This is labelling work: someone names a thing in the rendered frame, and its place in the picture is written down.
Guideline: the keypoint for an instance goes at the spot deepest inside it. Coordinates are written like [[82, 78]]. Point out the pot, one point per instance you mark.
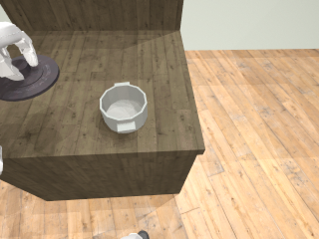
[[124, 107]]

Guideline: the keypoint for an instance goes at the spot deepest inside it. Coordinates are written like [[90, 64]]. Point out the lid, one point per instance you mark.
[[39, 80]]

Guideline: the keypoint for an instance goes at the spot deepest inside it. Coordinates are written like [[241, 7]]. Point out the robot left hand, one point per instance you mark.
[[9, 35]]

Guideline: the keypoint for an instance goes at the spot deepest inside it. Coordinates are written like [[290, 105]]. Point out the knob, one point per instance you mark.
[[22, 65]]

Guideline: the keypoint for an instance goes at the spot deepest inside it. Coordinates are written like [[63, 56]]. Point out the table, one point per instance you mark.
[[57, 146]]

